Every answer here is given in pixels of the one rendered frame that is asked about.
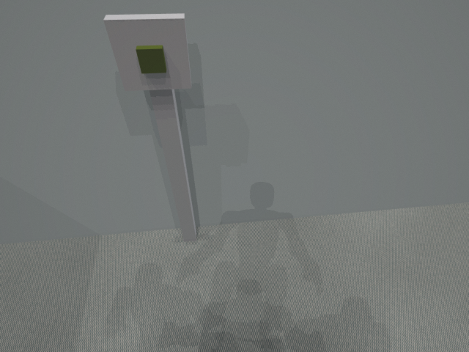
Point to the button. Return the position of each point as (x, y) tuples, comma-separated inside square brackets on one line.
[(151, 58)]

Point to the panel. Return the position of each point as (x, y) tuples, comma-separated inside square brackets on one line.
[(125, 32)]

